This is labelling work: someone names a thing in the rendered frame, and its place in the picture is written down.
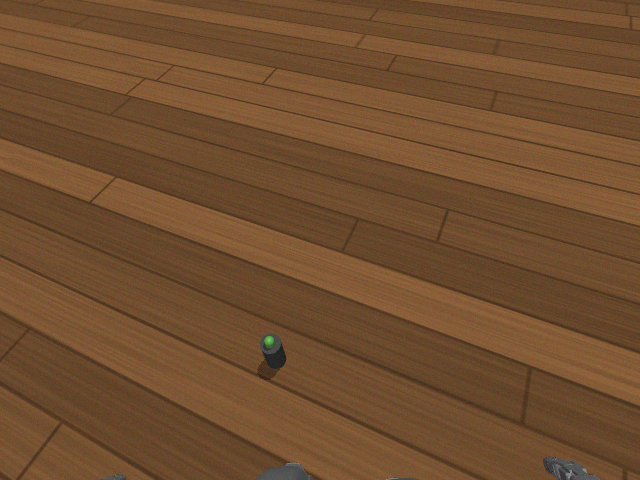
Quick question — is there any bottle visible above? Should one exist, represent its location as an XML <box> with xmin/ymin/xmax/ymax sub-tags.
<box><xmin>260</xmin><ymin>334</ymin><xmax>286</xmax><ymax>369</ymax></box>

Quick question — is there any right robot hand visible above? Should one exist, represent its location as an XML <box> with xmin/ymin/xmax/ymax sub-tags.
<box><xmin>543</xmin><ymin>457</ymin><xmax>600</xmax><ymax>480</ymax></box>

